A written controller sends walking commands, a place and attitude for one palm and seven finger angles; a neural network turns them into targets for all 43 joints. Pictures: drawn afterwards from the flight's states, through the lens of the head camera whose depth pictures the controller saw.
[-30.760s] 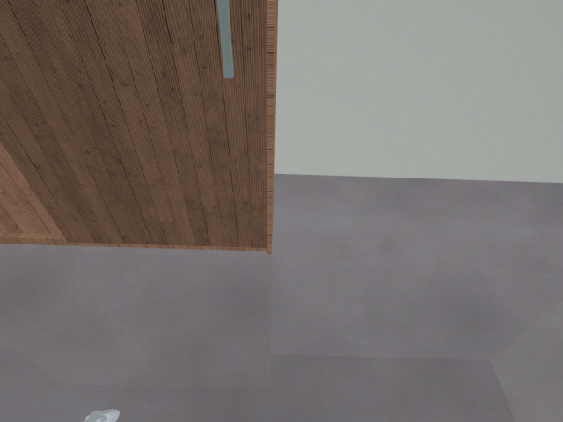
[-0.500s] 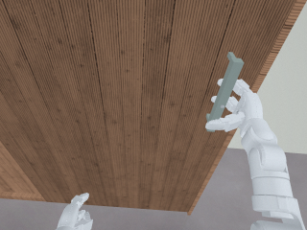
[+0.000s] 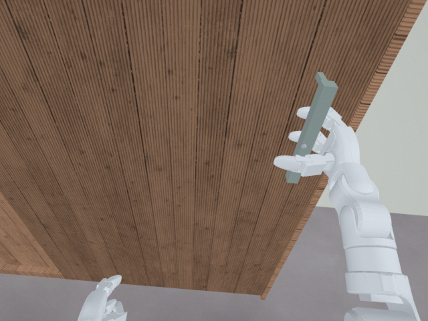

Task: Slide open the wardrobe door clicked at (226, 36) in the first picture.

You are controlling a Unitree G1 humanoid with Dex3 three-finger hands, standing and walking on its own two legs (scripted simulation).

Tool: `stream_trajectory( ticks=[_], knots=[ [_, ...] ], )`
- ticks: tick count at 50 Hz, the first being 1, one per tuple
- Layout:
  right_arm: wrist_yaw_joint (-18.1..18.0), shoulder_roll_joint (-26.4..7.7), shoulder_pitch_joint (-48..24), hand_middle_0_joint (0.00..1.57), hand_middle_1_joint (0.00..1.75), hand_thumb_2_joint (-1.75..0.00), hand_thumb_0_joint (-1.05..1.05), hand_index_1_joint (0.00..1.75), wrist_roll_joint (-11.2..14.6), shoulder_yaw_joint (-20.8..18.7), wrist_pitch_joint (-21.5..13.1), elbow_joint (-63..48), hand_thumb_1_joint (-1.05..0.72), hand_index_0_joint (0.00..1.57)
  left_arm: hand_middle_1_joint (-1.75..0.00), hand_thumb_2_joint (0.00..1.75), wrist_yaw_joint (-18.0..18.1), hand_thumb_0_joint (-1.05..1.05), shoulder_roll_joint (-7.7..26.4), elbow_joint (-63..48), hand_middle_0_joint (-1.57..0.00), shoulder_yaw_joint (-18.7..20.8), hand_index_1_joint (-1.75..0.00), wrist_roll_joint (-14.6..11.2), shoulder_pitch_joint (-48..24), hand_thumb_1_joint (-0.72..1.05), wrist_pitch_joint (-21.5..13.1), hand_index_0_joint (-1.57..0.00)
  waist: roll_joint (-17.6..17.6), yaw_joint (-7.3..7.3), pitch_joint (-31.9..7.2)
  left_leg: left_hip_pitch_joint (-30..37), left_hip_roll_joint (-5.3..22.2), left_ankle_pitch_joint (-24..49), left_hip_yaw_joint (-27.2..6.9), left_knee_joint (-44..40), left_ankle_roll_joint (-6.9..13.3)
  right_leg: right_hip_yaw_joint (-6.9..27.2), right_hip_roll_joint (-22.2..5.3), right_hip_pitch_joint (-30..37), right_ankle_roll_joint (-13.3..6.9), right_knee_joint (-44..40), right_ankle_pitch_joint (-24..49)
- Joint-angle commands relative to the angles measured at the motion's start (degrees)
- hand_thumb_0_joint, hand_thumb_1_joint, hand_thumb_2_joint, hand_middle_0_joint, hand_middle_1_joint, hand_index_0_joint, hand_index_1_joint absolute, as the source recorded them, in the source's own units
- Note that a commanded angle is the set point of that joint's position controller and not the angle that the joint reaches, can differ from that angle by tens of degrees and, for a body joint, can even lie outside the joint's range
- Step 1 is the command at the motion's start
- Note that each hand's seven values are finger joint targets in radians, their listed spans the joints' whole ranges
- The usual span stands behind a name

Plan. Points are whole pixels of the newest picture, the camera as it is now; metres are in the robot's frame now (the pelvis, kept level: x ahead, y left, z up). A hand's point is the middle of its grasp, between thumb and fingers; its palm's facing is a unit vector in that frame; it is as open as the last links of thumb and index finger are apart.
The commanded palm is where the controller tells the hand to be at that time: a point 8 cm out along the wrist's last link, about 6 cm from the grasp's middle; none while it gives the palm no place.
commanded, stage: grip the handle and tug to test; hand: right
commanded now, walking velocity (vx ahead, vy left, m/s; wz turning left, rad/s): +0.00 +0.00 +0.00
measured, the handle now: (305, 132) +0.43 -0.14 +0.19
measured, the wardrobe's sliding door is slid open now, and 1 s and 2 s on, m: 0.00 0.00 0.01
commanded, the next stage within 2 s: tug the door sideways, standing still in 1.16 s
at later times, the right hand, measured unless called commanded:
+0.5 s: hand (301, 144) +0.37 -0.12 +0.20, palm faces +0.01 +1.00 +0.00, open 5.9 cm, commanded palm +0.35 -0.18 +0.20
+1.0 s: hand (302, 144) +0.37 -0.12 +0.20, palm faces -0.01 +1.00 +0.02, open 5.9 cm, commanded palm +0.33 -0.19 +0.20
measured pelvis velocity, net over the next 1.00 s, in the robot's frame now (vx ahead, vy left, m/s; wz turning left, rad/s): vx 0.02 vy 0.01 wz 0.02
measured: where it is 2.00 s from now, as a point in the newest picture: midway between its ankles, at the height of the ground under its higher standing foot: outside the picture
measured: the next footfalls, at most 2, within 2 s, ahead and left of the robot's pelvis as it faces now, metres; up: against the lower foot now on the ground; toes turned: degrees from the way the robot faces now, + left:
none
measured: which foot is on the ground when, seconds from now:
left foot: down 0.00-1.00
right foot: down 0.00-1.00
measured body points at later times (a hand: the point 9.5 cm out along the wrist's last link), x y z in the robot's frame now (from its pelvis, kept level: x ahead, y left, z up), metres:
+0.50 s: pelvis +0.01 +0.00 +0.00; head -0.03 +0.03 +0.45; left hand +0.17 +0.24 -0.09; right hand +0.37 -0.18 +0.20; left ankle -0.05 +0.09 -0.74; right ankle +0.04 -0.12 -0.74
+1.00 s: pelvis +0.02 +0.01 +0.00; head -0.03 +0.03 +0.45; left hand +0.18 +0.25 -0.09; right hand +0.37 -0.18 +0.20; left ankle -0.05 +0.09 -0.74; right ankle +0.04 -0.12 -0.74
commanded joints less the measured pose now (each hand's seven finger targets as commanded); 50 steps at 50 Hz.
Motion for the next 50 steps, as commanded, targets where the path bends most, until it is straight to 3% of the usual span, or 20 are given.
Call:
stream_trajectory(
  ticks=[1,6,7,10,13,15,17,20,26,30,34,36,39,43,45,47,50],
  knots=[
    [-0.3,-8.0,-23.8,0.37,1.29,-0.58,0.00,1.29,0.6,-3.3,-3.0,-12.1,-0.15,0.37,-0.30,0.90,0.2,0.00,6.2,-9.4,-0.20,2.4,-0.30,0.0,-8.7,0.90,-3.0,-0.20,5.0,-0.79,-11.8,-7.2,0.1,19.2,0.3,-4.6,-1.1,0.9,0.6,13.0,-2.6,-1.2,10.6],
    [-0.2,-7.7,-23.6,0.40,1.33,-0.68,0.00,1.33,0.2,-2.7,-2.6,-12.4,-0.39,0.40,-0.30,0.90,0.2,0.00,6.1,-9.7,-0.20,2.2,-0.30,0.0,-9.3,0.90,-2.6,-0.20,4.4,-0.72,-10.3,-7.3,0.4,19.5,-0.2,-5.1,-1.2,0.4,0.8,12.5,-2.8,-1.2,10.3],
    [-0.3,-9.2,-23.4,0.40,1.33,-0.70,0.00,1.33,0.4,-4.1,-2.8,-12.4,-0.43,0.40,-0.30,0.90,0.1,0.00,6.4,-9.6,-0.20,2.3,-0.30,0.1,-8.9,0.90,-2.4,-0.20,4.8,-0.95,-11.0,-6.4,0.3,20.1,-0.1,-5.0,-1.1,0.5,0.8,12.5,-2.8,-1.1,10.9],
    [0.0,-8.8,-22.2,0.42,1.35,-0.76,0.00,1.35,0.4,-4.0,-2.8,-13.4,-0.57,0.42,-0.30,0.90,0.1,0.00,6.1,-10.1,-0.20,2.3,-0.30,0.1,-9.4,0.90,-2.4,-0.20,4.7,-1.18,-11.5,-6.1,0.5,21.4,-0.2,-4.7,-1.3,0.3,0.9,12.5,-2.8,-1.1,11.3],
    [0.1,-7.5,-24.7,0.43,1.37,-0.82,0.00,1.37,0.2,-2.1,-2.8,-14.2,-0.71,0.43,-0.30,0.90,0.1,0.00,6.0,-10.1,-0.20,2.3,-0.30,0.1,-9.3,0.90,-2.2,-0.20,3.4,-0.38,-11.1,-6.6,0.5,20.7,-0.2,-4.9,-1.2,0.4,0.8,13.1,-2.8,-1.2,11.4],
    [0.0,-8.9,-22.8,0.44,1.39,-0.86,0.00,1.39,0.1,-3.7,-2.4,-13.3,-0.81,0.44,-0.30,0.90,0.2,0.00,6.2,-10.0,-0.20,2.3,-0.30,0.1,-9.1,0.90,-2.1,-0.20,3.5,-0.83,-11.5,-6.3,0.4,21.2,-0.2,-4.7,-1.1,0.4,0.8,13.0,-2.7,-1.0,11.7],
    [0.1,-8.4,-23.0,0.45,1.40,-0.90,0.00,1.40,0.1,-2.9,-2.4,-14.1,-0.90,0.45,-0.30,0.90,0.1,0.00,6.2,-10.1,-0.20,2.4,-0.30,0.1,-9.2,0.90,-2.0,-0.20,3.0,-0.76,-11.6,-6.2,0.4,22.0,-0.2,-4.6,-1.1,0.3,0.9,13.4,-2.8,-0.8,12.4],
    [0.2,-6.6,-21.5,0.45,1.40,-0.90,0.00,1.40,0.1,-1.6,-2.2,-15.0,-0.90,0.45,-0.30,0.90,0.0,0.00,6.0,-10.5,-0.20,2.4,-0.30,0.1,-9.2,0.90,-2.0,-0.20,3.8,-0.78,-12.6,-5.8,0.5,23.5,0.0,-4.2,-1.2,0.4,0.9,13.6,-2.8,-0.7,13.2],
    [0.8,-10.1,-20.8,0.45,1.40,-0.90,0.00,1.40,1.0,-5.4,-1.0,-12.8,-0.90,0.45,-0.30,0.90,0.4,0.00,6.5,-10.0,-0.20,2.4,-0.30,0.1,-9.1,0.90,-1.5,-0.20,7.5,-0.95,-10.6,-5.3,0.9,25.4,-0.5,-4.5,-2.1,0.0,1.2,11.2,-2.9,-0.9,11.8],
    [1.2,-10.1,-21.0,0.45,1.40,-0.90,0.00,1.40,1.1,-5.5,-0.7,-13.3,-0.90,0.45,-0.30,0.90,0.5,0.00,6.3,-10.1,-0.20,2.3,-0.30,0.0,-9.5,0.90,-1.3,-0.20,4.4,-1.07,-10.8,-5.3,1.1,25.6,-0.6,-4.3,-1.8,-0.2,1.3,11.6,-2.8,-0.5,12.5],
    [0.9,-9.7,-20.2,0.45,1.40,-0.90,0.00,1.40,0.9,-5.0,-0.7,-14.3,-0.90,0.45,-0.30,0.90,0.4,0.00,6.3,-10.4,-0.20,2.3,-0.30,0.0,-9.5,0.90,-1.2,-0.20,4.1,-0.98,-11.5,-5.2,1.0,25.9,-0.5,-3.9,-1.8,-0.1,1.3,11.9,-2.8,-0.3,12.9],
    [1.0,-9.9,-20.6,0.45,1.40,-0.90,0.00,1.40,1.0,-5.2,-0.6,-13.4,-0.90,0.45,-0.30,0.90,0.4,0.00,6.4,-10.2,-0.20,2.4,-0.30,0.0,-9.2,0.90,-1.3,-0.20,5.8,-0.60,-10.5,-6.1,1.0,25.4,-0.6,-4.3,-2.1,0.0,1.3,11.3,-2.9,-0.3,11.9],
    [1.2,-11.4,-18.7,0.45,1.40,-0.90,0.00,1.40,1.3,-6.9,-0.6,-13.3,-0.90,0.45,-0.30,0.90,0.5,0.00,6.5,-10.5,-0.20,2.5,-0.30,0.1,-9.3,0.90,-1.1,-0.20,7.2,-1.19,-11.1,-4.7,1.4,27.1,-0.8,-4.0,-2.5,-0.2,1.3,10.5,-3.0,-0.6,11.8],
    [1.8,-11.9,-13.7,0.45,1.40,-0.90,0.00,1.40,1.5,-7.9,-0.7,-16.4,-0.90,0.45,-0.30,0.90,0.2,0.00,6.3,-11.6,-0.20,2.4,-0.30,0.0,-10.0,0.90,-1.0,-0.20,5.3,-2.21,-13.1,-2.7,1.8,31.7,-0.9,-3.1,-2.6,-0.4,1.4,11.0,-2.9,-0.2,14.3],
    [2.1,-12.1,-12.4,0.45,1.40,-0.90,0.00,1.40,1.7,-8.3,-0.2,-15.7,-0.90,0.45,-0.30,0.90,0.2,0.00,6.4,-11.6,-0.20,2.3,-0.30,-0.1,-10.0,0.90,-0.8,-0.20,6.7,-2.10,-11.3,-3.2,1.7,31.3,-0.8,-3.3,-2.8,-0.4,1.3,10.0,-2.8,-0.4,13.2],
    [2.1,-13.3,-10.2,0.45,1.40,-0.90,0.00,1.40,1.9,-9.7,-0.3,-17.1,-0.90,0.45,-0.30,0.90,0.0,0.00,6.6,-12.1,-0.20,2.5,-0.30,0.0,-10.0,0.90,-0.7,-0.20,7.0,-2.76,-12.0,-2.2,1.6,32.2,-0.7,-3.1,-2.8,-0.4,1.3,10.2,-2.9,-0.4,14.0],
    [2.5,-11.6,-6.9,0.45,1.40,-0.90,0.00,1.40,2.0,-8.7,0.2,-20.8,-0.90,0.45,-0.30,0.90,-0.2,0.00,6.1,-13.3,-0.20,2.4,-0.30,-0.1,-11.0,0.90,-0.8,-0.20,5.4,-3.04,-12.7,-1.8,1.8,34.6,-0.7,-2.4,-2.8,-0.7,1.3,10.5,-2.8,-0.1,15.5]
  ],
)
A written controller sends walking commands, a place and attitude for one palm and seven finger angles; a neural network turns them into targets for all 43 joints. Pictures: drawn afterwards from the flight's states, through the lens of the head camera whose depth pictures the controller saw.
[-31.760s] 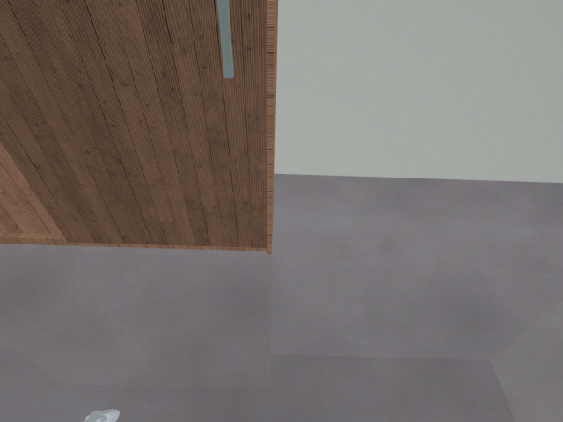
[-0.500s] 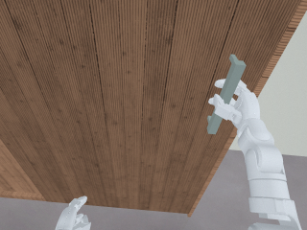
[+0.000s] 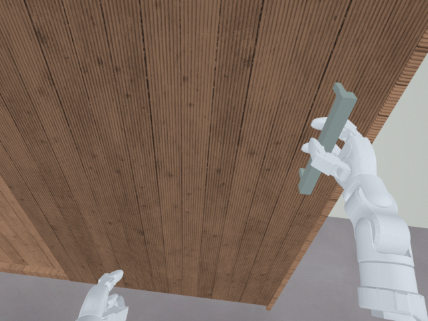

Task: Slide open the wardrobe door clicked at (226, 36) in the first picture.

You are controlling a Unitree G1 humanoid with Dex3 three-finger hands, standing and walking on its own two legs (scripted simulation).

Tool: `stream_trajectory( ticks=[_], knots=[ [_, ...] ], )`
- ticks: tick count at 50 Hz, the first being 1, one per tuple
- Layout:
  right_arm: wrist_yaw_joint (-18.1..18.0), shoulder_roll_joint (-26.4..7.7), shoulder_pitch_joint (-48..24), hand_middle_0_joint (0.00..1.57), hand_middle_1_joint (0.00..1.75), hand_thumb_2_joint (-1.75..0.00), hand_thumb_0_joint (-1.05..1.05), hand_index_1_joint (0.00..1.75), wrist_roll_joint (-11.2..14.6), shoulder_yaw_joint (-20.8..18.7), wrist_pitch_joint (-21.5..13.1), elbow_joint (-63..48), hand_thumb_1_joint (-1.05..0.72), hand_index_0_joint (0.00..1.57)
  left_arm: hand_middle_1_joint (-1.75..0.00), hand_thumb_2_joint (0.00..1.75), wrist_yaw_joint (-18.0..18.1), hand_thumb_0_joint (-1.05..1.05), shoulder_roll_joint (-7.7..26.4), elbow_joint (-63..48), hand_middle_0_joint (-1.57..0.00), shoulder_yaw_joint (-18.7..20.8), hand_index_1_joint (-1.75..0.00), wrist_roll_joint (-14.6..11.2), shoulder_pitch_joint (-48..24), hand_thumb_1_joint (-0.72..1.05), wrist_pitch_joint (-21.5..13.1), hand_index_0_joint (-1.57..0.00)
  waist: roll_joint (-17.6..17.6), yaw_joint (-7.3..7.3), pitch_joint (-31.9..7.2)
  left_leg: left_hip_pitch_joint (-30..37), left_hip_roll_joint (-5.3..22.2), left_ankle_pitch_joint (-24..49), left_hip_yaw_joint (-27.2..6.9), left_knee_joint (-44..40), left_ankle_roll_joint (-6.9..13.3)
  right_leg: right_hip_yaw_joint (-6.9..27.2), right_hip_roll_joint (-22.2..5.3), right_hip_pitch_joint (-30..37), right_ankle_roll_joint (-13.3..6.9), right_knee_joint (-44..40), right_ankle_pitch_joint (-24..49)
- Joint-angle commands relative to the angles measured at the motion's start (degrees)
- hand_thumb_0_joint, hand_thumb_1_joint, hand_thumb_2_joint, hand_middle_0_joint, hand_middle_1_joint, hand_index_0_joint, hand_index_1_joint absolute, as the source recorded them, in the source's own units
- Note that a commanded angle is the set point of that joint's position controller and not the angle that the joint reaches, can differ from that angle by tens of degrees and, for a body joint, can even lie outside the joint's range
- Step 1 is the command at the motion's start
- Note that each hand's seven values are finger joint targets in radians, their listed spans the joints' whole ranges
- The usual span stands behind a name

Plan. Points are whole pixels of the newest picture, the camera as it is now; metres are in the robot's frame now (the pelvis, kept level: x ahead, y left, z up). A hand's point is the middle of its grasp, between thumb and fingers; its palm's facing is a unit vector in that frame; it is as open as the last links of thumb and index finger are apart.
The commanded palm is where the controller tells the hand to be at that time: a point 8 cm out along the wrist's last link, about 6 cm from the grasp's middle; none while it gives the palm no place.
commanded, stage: grip the handle and tug to test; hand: right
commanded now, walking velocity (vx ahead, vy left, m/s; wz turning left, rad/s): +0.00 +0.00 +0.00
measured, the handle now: (320, 142) +0.41 -0.16 +0.19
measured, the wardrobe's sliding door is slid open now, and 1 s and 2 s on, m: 0.00 0.01 0.03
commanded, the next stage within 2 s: tug the door sideways, standing still in 0.16 s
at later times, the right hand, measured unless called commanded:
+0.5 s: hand (316, 156) +0.35 -0.14 +0.20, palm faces +0.06 +1.00 -0.01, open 6.0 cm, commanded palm +0.33 -0.16 +0.20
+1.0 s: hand (310, 156) +0.35 -0.13 +0.20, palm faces +0.09 +0.99 -0.06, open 6.0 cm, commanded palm +0.33 -0.12 +0.20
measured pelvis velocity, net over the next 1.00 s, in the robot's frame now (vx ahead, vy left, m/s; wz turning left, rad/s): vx -0.01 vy -0.01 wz -0.08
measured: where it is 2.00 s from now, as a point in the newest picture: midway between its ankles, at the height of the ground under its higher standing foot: outside the picture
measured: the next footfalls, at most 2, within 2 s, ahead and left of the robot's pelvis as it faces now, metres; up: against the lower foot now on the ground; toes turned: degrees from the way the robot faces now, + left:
right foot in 1.88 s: +0.08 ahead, -0.11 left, +0.00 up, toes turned -13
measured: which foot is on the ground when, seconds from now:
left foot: down 0.00-1.00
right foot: down 0.00-1.00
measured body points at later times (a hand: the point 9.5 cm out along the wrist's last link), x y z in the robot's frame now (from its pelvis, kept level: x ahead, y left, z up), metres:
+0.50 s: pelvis +0.02 -0.01 +0.00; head +0.00 +0.02 +0.45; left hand +0.22 +0.22 -0.09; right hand +0.34 -0.19 +0.20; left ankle -0.07 +0.08 -0.74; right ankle +0.02 -0.14 -0.74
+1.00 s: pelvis -0.01 -0.01 -0.01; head -0.03 +0.01 +0.44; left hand +0.19 +0.19 -0.10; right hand +0.34 -0.18 +0.20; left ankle -0.07 +0.09 -0.74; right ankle +0.02 -0.14 -0.74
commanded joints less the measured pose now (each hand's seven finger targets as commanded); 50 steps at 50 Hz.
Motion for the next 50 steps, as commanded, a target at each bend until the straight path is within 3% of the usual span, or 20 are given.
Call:
stream_trajectory(
  ticks=[1,3,4,5,7,9,12,16,18,23,27,29,32,34,36,37,38,40,47,50],
  knots=[
    [0.4,-11.1,-11.1,0.45,1.40,-0.90,0.00,1.40,0.7,-6.5,-2.6,-16.0,-0.90,0.45,-0.30,0.90,0.0,0.00,5.9,-11.0,-0.20,2.6,-0.30,0.0,-10.2,0.90,-3.2,-0.20,5.1,-4.17,-11.5,-1.8,2.2,37.1,0.4,-1.8,-3.5,0.2,1.7,9.6,-3.5,0.9,17.4],
    [0.4,-12.3,-6.5,0.45,1.40,-0.90,0.00,1.40,0.8,-8.1,-2.6,-19.0,-0.90,0.45,-0.30,0.90,-0.4,0.00,5.9,-11.9,-0.20,2.6,-0.30,0.1,-10.6,0.90,-2.9,-0.20,5.4,-5.05,-12.9,0.3,2.5,40.6,0.4,-0.8,-3.6,0.1,1.7,8.9,-3.5,0.9,19.1],
    [0.7,-10.1,-5.6,0.45,1.40,-0.90,0.00,1.40,0.7,-5.7,-2.3,-20.2,-0.90,0.45,-0.30,0.90,-0.6,0.00,5.7,-12.3,-0.20,2.4,-0.30,0.0,-11.0,0.90,-2.9,-0.20,4.6,-4.85,-12.2,-0.1,2.5,40.8,0.4,-0.5,-3.6,0.0,1.8,8.9,-3.4,1.0,19.3],
    [0.7,-10.2,-4.4,0.45,1.40,-0.90,0.00,1.40,0.9,-6.2,-2.0,-20.8,-0.90,0.45,-0.30,0.90,-0.6,0.00,5.7,-12.4,-0.20,2.6,-0.30,0.1,-10.9,0.90,-2.9,-0.20,5.7,-4.83,-12.2,-0.3,2.4,41.1,0.5,-0.6,-3.8,0.1,1.7,9.0,-3.4,1.1,19.2],
    [0.7,-12.9,-0.2,0.45,1.40,-0.90,0.00,1.40,1.3,-9.5,-1.7,-21.9,-0.90,0.45,-0.30,0.90,-0.8,0.00,6.0,-12.6,-0.20,2.7,-0.30,0.1,-10.8,0.90,-2.7,-0.20,6.7,-5.58,-12.2,0.7,2.4,43.8,0.4,-0.4,-4.2,-0.3,1.6,8.5,-3.4,1.4,19.9],
    [1.0,-11.0,0.9,0.45,1.40,-0.90,0.00,1.40,1.3,-7.8,-0.9,-24.7,-0.90,0.45,-0.30,0.90,-1.0,0.00,5.6,-13.3,-0.20,2.6,-0.30,0.1,-11.3,0.90,-2.5,-0.20,5.9,-5.33,-12.7,1.1,2.6,45.7,0.5,0.4,-4.1,-0.3,1.7,8.2,-3.3,1.5,20.9],
    [0.8,-12.4,3.3,0.45,1.40,-0.90,0.00,1.40,1.6,-9.4,0.2,-26.8,-0.90,0.45,-0.30,0.90,-1.2,0.00,5.7,-13.3,-0.20,2.7,-0.30,0.0,-11.2,0.90,-2.2,-0.20,4.7,-5.63,-12.6,1.1,2.4,46.5,0.7,0.6,-4.1,-0.7,1.6,8.5,-3.3,2.0,22.1],
    [-0.2,-3.1,-8.7,0.45,1.40,-0.90,0.00,1.40,0.5,2.3,1.7,-29.3,-0.90,0.45,-0.30,0.90,-1.3,0.00,5.2,-12.1,-0.20,2.7,-0.30,0.0,-11.0,0.90,-2.9,-0.20,1.7,-2.44,-10.8,-4.1,1.5,40.8,1.4,0.3,-3.1,0.4,1.2,11.9,-3.3,3.0,24.0],
    [-1.9,-3.0,-15.0,0.45,1.40,-0.90,0.00,1.40,-0.2,3.5,2.4,-27.1,-0.90,0.45,-0.30,0.90,-0.9,0.00,5.7,-10.8,-0.20,3.1,-0.30,0.1,-10.3,0.90,-3.2,-0.20,0.8,-1.33,-9.6,-6.6,1.1,36.1,1.5,-0.6,-2.4,0.9,1.0,13.1,-3.4,3.3,23.4],
    [-3.0,1.5,-18.0,0.45,1.40,-0.90,0.00,1.40,-2.4,9.2,2.7,-28.2,-0.90,0.45,-0.30,0.90,-1.0,0.00,5.4,-10.3,-0.20,3.2,-0.30,0.8,-9.6,0.90,-3.2,-0.20,2.0,-1.05,-14.2,-5.6,1.2,37.8,1.9,0.8,-1.9,2.0,1.3,15.8,-3.7,4.4,27.6],
    [-2.8,4.8,-20.0,0.45,1.40,-0.90,0.00,1.40,-2.6,13.1,1.9,-25.7,-0.90,0.45,-0.30,0.90,-1.2,0.00,5.3,-9.4,-0.20,3.2,-0.30,1.1,-9.4,0.90,-2.9,-0.20,5.5,-0.27,-14.3,-5.9,1.2,37.6,2.1,0.9,-1.9,2.8,1.2,16.3,-3.7,4.7,26.9],
    [-2.8,6.9,-22.8,0.45,1.40,-0.90,0.00,1.40,-2.9,15.1,1.1,-25.0,-0.90,0.45,-0.30,0.90,-1.3,0.00,4.7,-9.5,-0.20,2.9,-0.30,1.1,-9.9,0.90,-3.1,-0.20,4.7,0.07,-13.7,-6.8,1.2,36.1,2.2,1.0,-1.7,3.2,1.4,16.4,-3.7,4.6,26.1],
    [-2.5,7.6,-25.4,0.45,1.40,-0.90,0.00,1.40,-3.0,16.4,-0.2,-23.7,-0.90,0.45,-0.30,0.90,-1.5,0.00,4.7,-9.1,-0.20,2.8,-0.30,1.3,-10.0,0.90,-3.2,-0.20,3.2,0.13,-12.6,-8.2,1.1,33.3,2.1,0.6,-1.4,3.6,1.3,16.7,-3.7,4.6,24.0],
    [-2.6,10.2,-28.1,0.45,1.40,-0.90,0.00,1.40,-3.3,18.7,-0.9,-22.6,-0.90,0.45,-0.30,0.90,-1.8,0.00,4.0,-9.2,-0.20,2.6,-0.30,1.3,-10.4,0.90,-3.4,-0.20,1.9,0.61,-12.7,-8.9,1.1,32.6,2.4,1.1,-1.1,4.1,1.3,17.4,-3.6,5.0,24.8],
    [-2.6,11.0,-30.6,0.45,1.40,-0.90,0.00,1.40,-3.6,19.9,-1.7,-22.8,-0.90,0.45,-0.30,0.90,-2.0,0.00,3.9,-9.1,-0.20,2.6,-0.30,1.3,-10.2,0.90,-3.5,-0.20,1.3,0.88,-14.4,-9.2,1.0,32.0,2.5,1.5,-0.9,4.6,1.3,18.6,-3.4,5.2,25.5],
    [-2.7,10.3,-30.8,0.45,1.40,-0.90,0.00,1.40,-3.8,19.8,-2.2,-22.3,-0.90,0.45,-0.30,0.90,-2.0,0.00,4.2,-8.8,-0.20,2.8,-0.30,1.3,-10.0,0.90,-3.4,-0.20,1.5,0.83,-14.3,-9.8,0.9,31.4,2.5,1.4,-0.8,4.7,1.0,18.8,-3.4,5.5,25.3],
    [-2.8,11.9,-32.5,0.45,1.40,-0.90,0.00,1.40,-3.8,20.8,-2.6,-22.1,-0.90,0.45,-0.30,0.90,-2.2,0.00,3.7,-9.1,-0.20,2.6,-0.30,1.4,-10.2,0.90,-3.6,-0.20,1.2,0.92,-15.3,-9.6,0.9,30.8,2.6,1.6,-0.7,5.1,1.1,19.0,-3.4,5.2,25.1],
    [-2.9,14.0,-33.4,0.45,1.40,-0.90,0.00,1.40,-3.6,22.5,-3.0,-19.0,-0.90,0.45,-0.30,0.90,-2.2,0.00,3.6,-8.8,-0.20,2.5,-0.30,1.2,-10.4,0.90,-3.8,-0.20,2.9,1.43,-13.2,-10.6,0.8,28.0,2.9,1.2,-0.8,5.2,1.1,17.6,-3.1,4.8,21.4],
    [-3.7,13.0,-39.1,0.45,1.40,-0.90,0.00,1.40,-3.3,21.7,-5.7,-15.3,-0.90,0.45,-0.30,0.90,-2.3,0.00,4.0,-7.5,-0.20,2.8,-0.30,1.2,-9.8,0.90,-4.9,-0.20,2.3,1.52,-14.6,-11.9,0.6,22.8,2.8,0.4,-0.6,5.8,1.1,18.0,-2.7,4.2,16.9],
    [-4.3,14.8,-41.5,0.45,1.40,-0.90,0.00,1.40,-3.3,22.8,-6.6,-12.8,-0.90,0.45,-0.30,0.90,-2.4,0.00,3.7,-7.0,-0.20,2.7,-0.30,1.0,-9.7,0.90,-5.5,-0.20,1.3,1.94,-13.6,-12.9,0.5,19.8,3.0,0.2,-0.5,5.8,1.1,17.4,-2.4,3.7,14.5]
  ],
)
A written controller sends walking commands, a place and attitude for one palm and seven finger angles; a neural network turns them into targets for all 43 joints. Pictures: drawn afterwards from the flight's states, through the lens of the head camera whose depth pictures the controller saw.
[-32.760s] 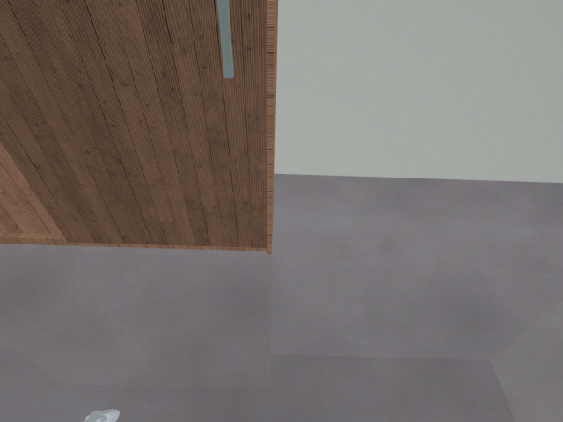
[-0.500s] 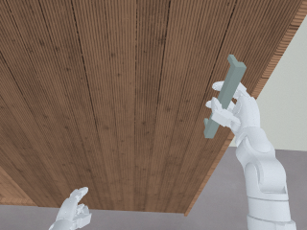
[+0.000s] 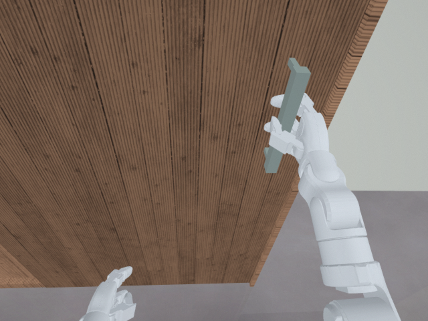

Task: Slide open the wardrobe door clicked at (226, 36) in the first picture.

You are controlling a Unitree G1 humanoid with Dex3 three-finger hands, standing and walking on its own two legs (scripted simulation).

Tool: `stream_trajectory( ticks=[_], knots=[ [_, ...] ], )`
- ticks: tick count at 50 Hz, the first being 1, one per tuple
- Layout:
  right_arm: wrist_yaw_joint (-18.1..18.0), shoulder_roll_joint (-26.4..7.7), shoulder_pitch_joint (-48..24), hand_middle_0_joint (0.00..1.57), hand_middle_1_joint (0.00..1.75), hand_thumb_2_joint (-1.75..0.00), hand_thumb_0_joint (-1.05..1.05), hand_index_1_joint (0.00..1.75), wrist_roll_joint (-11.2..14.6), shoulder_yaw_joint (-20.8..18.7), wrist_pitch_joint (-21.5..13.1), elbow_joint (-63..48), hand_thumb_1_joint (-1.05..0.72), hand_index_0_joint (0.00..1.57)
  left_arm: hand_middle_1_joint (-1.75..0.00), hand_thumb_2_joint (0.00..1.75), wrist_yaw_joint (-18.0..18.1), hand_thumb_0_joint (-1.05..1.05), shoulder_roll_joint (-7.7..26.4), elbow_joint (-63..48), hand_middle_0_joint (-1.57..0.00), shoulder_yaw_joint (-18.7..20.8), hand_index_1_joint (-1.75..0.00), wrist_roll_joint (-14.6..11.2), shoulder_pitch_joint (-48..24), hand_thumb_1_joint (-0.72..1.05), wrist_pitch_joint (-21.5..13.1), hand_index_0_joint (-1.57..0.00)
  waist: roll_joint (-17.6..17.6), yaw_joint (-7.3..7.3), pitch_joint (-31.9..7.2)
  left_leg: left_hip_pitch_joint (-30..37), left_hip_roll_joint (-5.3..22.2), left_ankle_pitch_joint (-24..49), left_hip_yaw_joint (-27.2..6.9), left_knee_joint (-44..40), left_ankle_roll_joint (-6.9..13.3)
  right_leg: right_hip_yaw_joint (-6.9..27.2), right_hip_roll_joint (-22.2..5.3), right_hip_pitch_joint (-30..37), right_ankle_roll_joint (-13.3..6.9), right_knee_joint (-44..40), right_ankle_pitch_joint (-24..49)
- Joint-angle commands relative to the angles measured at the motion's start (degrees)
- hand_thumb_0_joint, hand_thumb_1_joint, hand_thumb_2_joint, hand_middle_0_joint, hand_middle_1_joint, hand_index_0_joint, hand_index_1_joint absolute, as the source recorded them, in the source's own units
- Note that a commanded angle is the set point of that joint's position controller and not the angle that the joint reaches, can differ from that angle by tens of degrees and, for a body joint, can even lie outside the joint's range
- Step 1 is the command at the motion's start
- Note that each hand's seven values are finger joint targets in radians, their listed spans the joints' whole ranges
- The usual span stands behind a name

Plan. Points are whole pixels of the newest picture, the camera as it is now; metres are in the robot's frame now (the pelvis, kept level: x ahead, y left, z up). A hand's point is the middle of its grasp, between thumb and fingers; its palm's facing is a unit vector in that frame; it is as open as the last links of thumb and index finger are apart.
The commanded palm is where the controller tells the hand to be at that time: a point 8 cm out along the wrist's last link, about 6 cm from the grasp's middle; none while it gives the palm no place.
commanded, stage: tug the door sideways, standing still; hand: right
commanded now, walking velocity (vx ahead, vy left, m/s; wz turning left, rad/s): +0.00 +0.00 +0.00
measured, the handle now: (280, 120) +0.43 -0.11 +0.19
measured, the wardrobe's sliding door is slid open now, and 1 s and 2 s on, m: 0.01 0.03 0.21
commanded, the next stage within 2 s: step sideways, sliding the door along in 0.18 s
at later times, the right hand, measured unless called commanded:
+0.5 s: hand (265, 137) +0.38 -0.07 +0.19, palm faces -0.01 +0.99 -0.11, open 6.2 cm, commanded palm +0.36 -0.11 +0.20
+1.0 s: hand (260, 135) +0.39 -0.07 +0.19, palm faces +0.07 +1.00 -0.03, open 6.1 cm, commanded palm +0.37 -0.07 +0.19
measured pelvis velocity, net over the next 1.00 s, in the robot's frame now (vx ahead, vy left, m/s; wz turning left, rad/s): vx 0.04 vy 0.06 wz -0.01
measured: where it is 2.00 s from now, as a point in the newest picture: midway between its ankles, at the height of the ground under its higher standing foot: outside the picture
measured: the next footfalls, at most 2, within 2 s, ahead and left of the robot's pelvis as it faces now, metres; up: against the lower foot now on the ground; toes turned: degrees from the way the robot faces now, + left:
right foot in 0.88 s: +0.10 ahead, -0.09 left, +0.00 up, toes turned -9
left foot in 1.24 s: +0.17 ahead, +0.33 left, +0.00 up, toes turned -1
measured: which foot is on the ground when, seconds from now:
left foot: down 0.00-0.88, up 0.90-1.00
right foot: down 0.00-0.58, up 0.60-0.86, down 0.88-1.00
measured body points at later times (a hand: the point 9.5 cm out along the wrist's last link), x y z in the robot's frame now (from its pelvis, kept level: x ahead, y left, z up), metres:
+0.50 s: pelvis -0.02 +0.01 +0.00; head -0.02 +0.03 +0.45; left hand +0.13 +0.23 -0.11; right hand +0.37 -0.13 +0.20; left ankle -0.07 +0.10 -0.72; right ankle +0.04 -0.12 -0.73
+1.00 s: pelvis +0.04 +0.06 -0.01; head +0.13 +0.05 +0.43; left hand +0.28 +0.26 -0.10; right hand +0.38 -0.12 +0.19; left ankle +0.02 +0.19 -0.63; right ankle +0.06 -0.08 -0.73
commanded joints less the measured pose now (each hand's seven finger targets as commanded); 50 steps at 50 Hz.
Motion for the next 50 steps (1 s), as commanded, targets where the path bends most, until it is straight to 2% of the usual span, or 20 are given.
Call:
stream_trajectory(
  ticks=[1,14,15,16,17,18,21,23,27,28,29,30,34,41,42,43,44,45,46,50],
  knots=[
    [5.0,7.7,-33.0,0.45,1.40,-0.90,0.00,1.40,3.0,11.9,-6.7,-14.5,-0.90,0.45,-0.30,0.90,0.2,0.00,5.4,-8.6,-0.20,2.4,-0.30,-0.3,-7.8,0.90,-4.1,-0.20,2.5,5.44,-17.1,-11.6,-1.4,20.8,-1.0,-4.0,0.4,2.2,-1.2,20.9,-1.6,-1.3,14.4],
    [2.2,8.5,-41.3,0.45,1.40,-0.90,0.00,1.40,2.7,12.0,-9.8,-7.3,-0.90,0.45,-0.30,0.90,-0.1,0.00,5.6,-6.3,-0.20,2.7,-0.30,-0.5,-5.6,0.90,-6.4,-0.20,2.4,6.32,-16.0,-13.4,-1.7,14.1,-1.1,-5.1,0.3,2.3,-1.3,19.1,-1.1,-3.0,7.1],
    [-0.1,-20.2,-38.3,0.45,1.40,-0.90,0.00,1.40,-0.3,-7.7,-17.7,-5.9,-0.90,0.45,-0.30,0.90,1.1,0.00,8.7,-6.4,-0.20,3.2,-0.30,0.2,-6.1,0.90,-5.3,-0.20,1.4,3.46,-12.5,-15.4,1.4,5.9,-4.4,-8.4,-2.0,3.7,-5.4,13.8,-3.3,-3.1,1.2],
    [0.5,-9.8,-33.4,0.45,1.40,-0.90,0.00,1.40,-1.0,0.0,-20.5,-2.1,-0.90,0.45,-0.30,0.90,1.5,0.00,6.3,-5.9,-0.20,2.7,-0.30,0.9,-6.1,0.90,-4.2,-0.20,5.1,3.62,-9.6,-14.6,2.0,3.3,-4.3,-8.8,-2.5,3.0,-4.9,11.6,-3.5,-3.2,-2.7],
    [0.3,-11.7,-32.1,0.45,1.40,-0.90,0.00,1.40,-1.0,-1.9,-22.4,-1.5,-0.90,0.45,-0.30,0.90,1.8,0.00,6.9,-5.8,-0.20,3.2,-0.30,1.0,-6.2,0.90,-4.3,-0.20,5.0,3.34,-10.1,-16.2,2.0,0.4,-4.1,-8.6,-2.0,3.3,-5.7,12.6,-3.4,-3.3,-5.5],
    [1.2,-6.2,-32.2,0.45,1.40,-0.90,0.00,1.40,-0.5,2.5,-23.7,-2.6,-0.90,0.45,-0.30,0.90,2.1,0.00,5.9,-6.5,-0.20,2.9,-0.30,1.1,-6.2,0.90,-4.2,-0.20,3.6,4.40,-10.2,-16.6,1.6,-3.2,-3.4,-5.7,-1.7,5.8,-7.5,12.1,-3.9,-5.1,-11.1],
    [1.1,-5.9,-31.6,0.45,1.40,-0.90,0.00,1.40,0.0,3.3,-25.8,-4.6,-0.90,0.45,-0.30,0.90,3.5,0.00,6.4,-8.0,-0.20,3.2,-0.30,1.0,-7.1,0.90,-3.5,-0.20,-6.8,4.52,-12.3,-18.4,-2.5,-7.4,-3.4,12.9,-0.5,22.9,-17.3,9.2,-9.3,-14.9,-29.1],
    [0.8,-7.8,-31.0,0.45,1.40,-0.90,0.00,1.40,-0.1,2.0,-26.2,-6.5,-0.90,0.45,-0.30,0.90,3.7,0.00,5.9,-8.2,-0.20,3.2,-0.30,0.9,-6.6,0.90,-2.7,-0.20,-7.1,4.64,-12.2,-20.8,-1.6,-8.6,-5.5,20.4,0.4,28.4,-21.0,9.2,-12.1,-15.8,-27.8],
    [0.7,-11.3,-27.9,0.45,1.40,-0.90,0.00,1.40,-0.5,-0.9,-27.6,-9.4,-0.90,0.45,-0.30,0.90,4.0,0.00,6.3,-8.7,-0.20,3.8,-0.30,0.2,-7.0,0.90,-1.7,-0.20,-1.8,2.45,-14.0,-2.7,-0.5,-6.5,-5.1,-0.5,1.6,9.4,-14.3,-0.9,-7.2,-2.2,-16.2],
    [1.0,-11.2,-27.4,0.45,1.40,-0.90,0.00,1.40,-0.8,-0.7,-27.9,-9.4,-0.90,0.45,-0.30,0.90,4.0,0.00,5.0,-9.0,-0.20,3.7,-0.30,-0.1,-7.1,0.90,-1.3,-0.20,6.0,2.25,-11.6,0.1,4.8,-8.4,-12.7,-10.6,3.4,2.0,-8.9,-8.4,-4.8,10.1,-14.0],
    [1.1,-12.1,-27.7,0.45,1.40,-0.90,0.00,1.40,-1.0,-1.6,-28.1,-9.9,-0.90,0.45,-0.30,0.90,4.0,0.00,3.5,-9.6,-0.20,3.5,-0.30,-0.2,-8.7,0.90,-1.2,-0.20,19.5,1.89,-8.3,1.6,14.7,-12.9,-29.0,-18.9,7.2,-4.0,-2.9,-19.6,-1.7,24.0,-14.7],
    [0.9,-12.4,-28.0,0.45,1.40,-0.90,0.00,1.40,-0.9,-2.8,-28.6,-8.7,-0.90,0.45,-0.30,0.90,4.1,0.00,4.7,-8.4,-0.20,4.0,-0.30,0.1,-10.2,0.90,-1.7,-0.20,17.8,0.77,-4.7,1.7,18.9,-0.9,-34.0,-18.6,10.1,-1.4,-1.4,-24.1,-1.1,36.1,-17.3],
    [1.9,-7.2,-27.8,0.45,1.40,-0.90,0.00,1.40,-2.7,1.9,-31.6,-15.0,-0.90,0.45,-0.30,0.90,3.0,0.00,3.4,-7.3,-0.20,4.2,-0.30,0.6,-7.7,0.90,-2.1,-0.20,6.7,1.84,-5.4,7.7,16.5,30.8,-20.6,-8.3,11.2,-0.6,-5.2,-23.8,-0.2,39.7,-12.2],
    [2.6,-4.5,-20.3,0.45,1.40,-0.90,0.00,1.40,-3.2,5.9,-36.1,-30.2,-0.90,0.45,-0.30,0.90,3.1,0.00,2.3,-11.7,-0.20,5.0,-0.30,1.3,-8.1,0.90,-1.4,-0.20,10.9,1.34,-15.6,12.8,9.6,65.7,-7.5,7.2,3.0,-12.3,-2.4,-2.9,-0.8,5.0,-1.3],
    [2.8,-4.7,-17.4,0.45,1.40,-0.90,0.00,1.40,-3.0,6.3,-36.4,-31.1,-0.90,0.45,-0.30,0.90,3.4,0.00,3.7,-11.2,-0.20,5.9,-0.30,1.2,-7.1,0.90,-1.8,-0.20,9.3,2.74,-17.7,3.0,7.5,62.4,-4.8,14.9,-0.2,-10.4,-4.7,11.4,-2.4,-1.6,7.6],
    [3.4,-1.4,-19.2,0.45,1.40,-0.90,0.00,1.40,-2.3,9.8,-37.0,-33.2,-0.90,0.45,-0.30,0.90,2.9,0.00,4.0,-11.3,-0.20,6.2,-0.30,1.3,-6.1,0.90,-2.0,-0.20,3.1,5.71,-21.5,-13.9,4.5,47.1,-1.4,28.5,-3.8,0.3,-14.5,30.5,-7.2,-5.1,30.9],
    [3.6,-0.6,-20.3,0.45,1.40,-0.90,0.00,1.40,-1.5,9.4,-37.5,-36.6,-0.90,0.45,-0.30,0.90,1.6,0.00,6.9,-11.8,-0.20,7.7,-0.30,1.5,-5.8,0.90,-2.6,-0.20,-11.8,5.11,-25.9,-34.5,-2.0,-4.1,-5.5,46.3,-5.0,23.8,-33.8,45.4,-16.7,0.9,64.5],
    [3.3,-2.2,-21.8,0.45,1.40,-0.90,0.00,1.40,-2.2,7.3,-37.9,-36.0,-0.90,0.45,-0.30,0.90,-0.7,0.00,6.5,-11.6,-0.20,6.9,-0.30,1.8,-7.3,0.90,-3.3,-0.20,-5.5,5.08,-25.3,-33.8,-1.3,-14.0,-14.5,55.1,-1.1,26.2,-37.6,41.0,-18.4,1.5,61.4],
    [3.3,-3.6,-24.4,0.45,1.40,-0.90,0.00,1.40,-2.5,6.4,-38.0,-36.9,-0.90,0.45,-0.30,0.90,-2.5,0.00,8.8,-12.3,-0.20,7.9,-0.30,1.1,-9.9,0.90,-3.0,-0.20,-0.6,5.28,-18.7,-36.1,1.0,-11.4,-16.5,53.8,-0.2,21.8,-37.6,33.7,-17.2,-1.2,51.9],
    [5.0,-1.4,-17.5,0.45,1.40,-0.90,0.00,1.40,-3.5,9.6,-34.5,-39.1,-0.90,0.45,-0.30,0.90,-2.6,0.00,6.4,-11.3,-0.20,7.7,-0.30,1.2,-10.3,0.90,-3.2,-0.20,-4.9,3.78,-11.9,-32.0,4.7,-2.2,-9.5,39.3,-3.0,4.3,-28.2,19.3,-10.2,-4.6,32.5]
  ],
)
